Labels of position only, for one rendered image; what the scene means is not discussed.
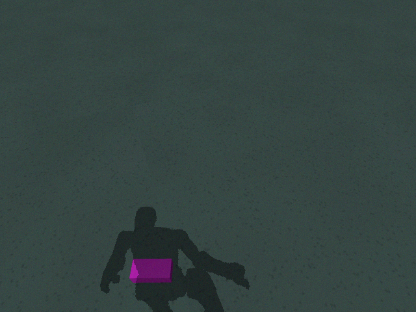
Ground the carton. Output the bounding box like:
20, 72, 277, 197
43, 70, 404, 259
129, 259, 173, 283

